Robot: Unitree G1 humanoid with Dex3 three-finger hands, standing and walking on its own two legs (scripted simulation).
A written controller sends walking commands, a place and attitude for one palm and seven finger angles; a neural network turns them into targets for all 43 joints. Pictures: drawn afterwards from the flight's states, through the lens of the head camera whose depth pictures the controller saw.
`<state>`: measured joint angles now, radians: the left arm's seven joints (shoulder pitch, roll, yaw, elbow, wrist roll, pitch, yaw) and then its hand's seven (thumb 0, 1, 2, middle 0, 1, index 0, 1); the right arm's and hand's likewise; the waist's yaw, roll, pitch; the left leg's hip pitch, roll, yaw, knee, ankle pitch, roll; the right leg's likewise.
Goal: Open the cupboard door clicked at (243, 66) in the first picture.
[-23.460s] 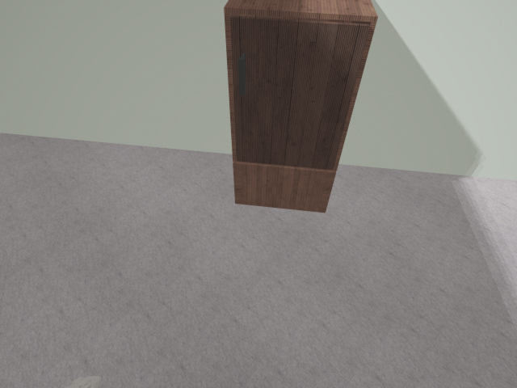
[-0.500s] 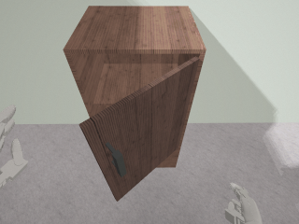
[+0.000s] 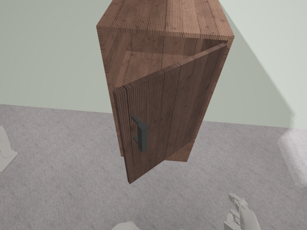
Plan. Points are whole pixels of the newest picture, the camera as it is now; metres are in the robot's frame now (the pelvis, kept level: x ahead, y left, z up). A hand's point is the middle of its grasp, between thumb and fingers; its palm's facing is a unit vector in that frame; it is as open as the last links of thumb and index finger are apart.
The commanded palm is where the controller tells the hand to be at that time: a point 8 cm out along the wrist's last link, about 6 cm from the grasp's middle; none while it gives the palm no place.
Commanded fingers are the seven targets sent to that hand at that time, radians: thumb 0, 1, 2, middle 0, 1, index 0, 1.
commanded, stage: step back with the hand held close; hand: left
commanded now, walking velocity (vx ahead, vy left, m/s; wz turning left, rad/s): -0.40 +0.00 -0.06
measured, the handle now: (139, 133) +0.39 +0.07 -0.01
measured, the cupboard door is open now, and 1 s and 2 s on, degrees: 42 42 42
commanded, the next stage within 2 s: stop stepping back and stand still in 0.42 s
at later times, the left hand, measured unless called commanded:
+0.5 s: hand out of the picture +0.11 +0.26 +0.19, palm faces +0.38 -0.84 -0.37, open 7.4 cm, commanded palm +0.05 +0.29 +0.20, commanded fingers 0.00 0.90 0.90 -0.20 -0.30 -0.20 -0.30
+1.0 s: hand out of the picture -0.03 +0.30 +0.21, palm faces +0.42 -0.84 -0.34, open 7.4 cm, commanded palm -0.08 +0.32 +0.20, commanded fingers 0.00 0.90 0.90 -0.20 -0.30 -0.20 -0.30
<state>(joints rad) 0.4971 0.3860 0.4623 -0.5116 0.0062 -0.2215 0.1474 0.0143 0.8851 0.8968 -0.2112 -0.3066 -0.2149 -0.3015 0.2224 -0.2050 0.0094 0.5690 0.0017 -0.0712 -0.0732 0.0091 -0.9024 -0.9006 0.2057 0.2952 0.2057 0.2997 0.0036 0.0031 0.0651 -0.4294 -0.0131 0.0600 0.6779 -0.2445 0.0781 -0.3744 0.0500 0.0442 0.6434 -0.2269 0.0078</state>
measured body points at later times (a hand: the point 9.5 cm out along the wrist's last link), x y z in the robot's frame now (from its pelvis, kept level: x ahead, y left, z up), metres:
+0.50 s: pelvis -0.12 +0.01 +0.00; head -0.10 +0.05 +0.45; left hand +0.08 +0.30 +0.21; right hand +0.07 -0.20 -0.05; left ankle +0.09 +0.08 -0.71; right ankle -0.26 -0.11 -0.72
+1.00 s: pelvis -0.26 +0.05 +0.02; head -0.30 +0.09 +0.47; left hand -0.06 +0.34 +0.23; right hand -0.18 -0.23 -0.06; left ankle -0.24 +0.17 -0.69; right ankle -0.22 -0.05 -0.71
